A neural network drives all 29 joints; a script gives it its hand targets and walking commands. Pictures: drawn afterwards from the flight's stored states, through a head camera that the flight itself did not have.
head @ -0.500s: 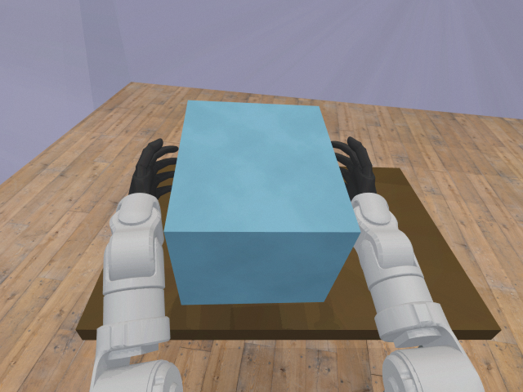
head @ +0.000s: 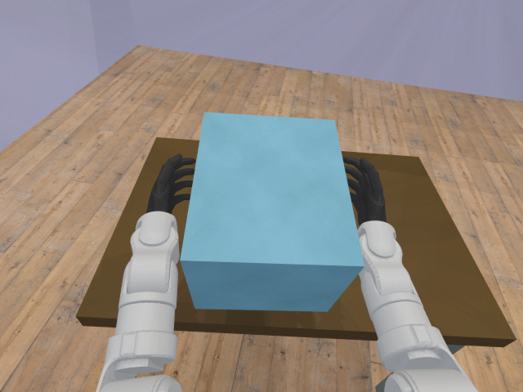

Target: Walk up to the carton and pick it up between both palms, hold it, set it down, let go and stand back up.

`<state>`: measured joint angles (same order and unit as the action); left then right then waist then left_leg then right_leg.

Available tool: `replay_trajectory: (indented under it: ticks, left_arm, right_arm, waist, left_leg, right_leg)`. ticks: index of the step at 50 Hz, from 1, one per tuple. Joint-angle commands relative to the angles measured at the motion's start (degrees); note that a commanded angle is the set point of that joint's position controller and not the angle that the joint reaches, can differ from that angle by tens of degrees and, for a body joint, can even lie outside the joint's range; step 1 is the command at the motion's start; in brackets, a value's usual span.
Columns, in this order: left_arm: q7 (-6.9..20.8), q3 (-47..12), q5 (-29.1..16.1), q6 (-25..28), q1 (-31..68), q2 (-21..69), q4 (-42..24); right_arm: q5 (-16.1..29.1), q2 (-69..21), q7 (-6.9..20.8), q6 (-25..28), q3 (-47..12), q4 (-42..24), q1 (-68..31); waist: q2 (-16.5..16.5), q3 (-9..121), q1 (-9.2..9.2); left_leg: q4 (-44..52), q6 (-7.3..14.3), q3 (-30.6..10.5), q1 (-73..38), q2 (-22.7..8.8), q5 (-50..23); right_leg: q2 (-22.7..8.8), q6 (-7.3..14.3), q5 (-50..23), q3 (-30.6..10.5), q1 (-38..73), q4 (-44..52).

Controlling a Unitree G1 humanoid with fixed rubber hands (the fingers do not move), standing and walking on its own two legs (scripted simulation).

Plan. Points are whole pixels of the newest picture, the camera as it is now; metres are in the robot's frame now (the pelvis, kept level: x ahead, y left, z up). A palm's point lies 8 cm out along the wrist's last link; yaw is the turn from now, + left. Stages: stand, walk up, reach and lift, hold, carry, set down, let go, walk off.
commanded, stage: set down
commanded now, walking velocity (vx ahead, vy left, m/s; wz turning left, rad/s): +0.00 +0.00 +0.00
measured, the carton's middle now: (266, 212) +0.39 +0.00 +0.09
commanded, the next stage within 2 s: none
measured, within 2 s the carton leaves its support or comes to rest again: neither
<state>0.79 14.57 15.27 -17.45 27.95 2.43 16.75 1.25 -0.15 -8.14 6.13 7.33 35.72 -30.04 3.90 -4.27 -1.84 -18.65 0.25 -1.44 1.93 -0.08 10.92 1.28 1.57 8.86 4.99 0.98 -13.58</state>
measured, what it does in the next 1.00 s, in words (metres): stands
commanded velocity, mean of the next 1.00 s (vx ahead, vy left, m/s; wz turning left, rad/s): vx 0.00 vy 0.00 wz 0.00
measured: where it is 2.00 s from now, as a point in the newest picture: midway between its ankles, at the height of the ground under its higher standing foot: outside the picture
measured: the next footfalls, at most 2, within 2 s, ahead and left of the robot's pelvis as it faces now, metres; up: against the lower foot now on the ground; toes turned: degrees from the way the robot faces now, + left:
none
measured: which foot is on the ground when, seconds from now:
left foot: down 0.00-1.00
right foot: down 0.00-1.00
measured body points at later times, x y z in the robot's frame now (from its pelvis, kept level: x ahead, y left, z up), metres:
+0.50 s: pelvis +0.00 +0.00 +0.00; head -0.01 +0.03 +0.45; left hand +0.39 +0.16 +0.10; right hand +0.38 -0.15 +0.11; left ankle +0.00 +0.11 -0.75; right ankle -0.01 -0.10 -0.75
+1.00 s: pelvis +0.01 +0.00 +0.00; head +0.04 +0.02 +0.45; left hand +0.41 +0.16 +0.06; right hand +0.40 -0.15 +0.08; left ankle +0.00 +0.11 -0.75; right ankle -0.01 -0.10 -0.75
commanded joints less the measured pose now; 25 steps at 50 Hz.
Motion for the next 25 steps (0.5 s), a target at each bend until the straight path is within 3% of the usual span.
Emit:
replay_trajectory:
  ticks: [1,12,25]
  left_arm:
    - [7.0,-25.3,-3.0,2.2,30.7,27.1,-5.5]
    - [7.8,-20.7,-2.1,5.0,34.6,27.4,2.1]
    - [5.9,-14.7,-0.2,12.6,40.8,29.0,16.2]
  right_arm:
    - [-0.9,-25.5,5.5,4.3,-21.8,-12.5,-35.0]
    - [-5.3,-26.4,6.2,5.3,-15.6,-6.6,-36.1]
    - [-12.6,-27.6,9.1,9.2,-5.1,4.6,-40.2]
  waist:
    - [-5.3,26.7,0.24]
    - [-4.0,24.4,0.13]
    - [-4.6,26.5,1.95]
  left_leg:
    - [-0.8,-3.2,3.7,-4.4,1.3,-25.9]
    - [2.2,-2.4,5.0,-0.3,1.3,-16.6]
    - [2.5,-2.8,6.4,-2.2,0.1,-16.7]
  right_leg:
    - [0.1,-3.4,-24.2,1.4,11.1,-2.5]
    - [-0.7,-4.0,-20.3,1.5,10.2,-2.1]
    - [-0.3,-2.6,-11.7,2.1,4.3,0.2]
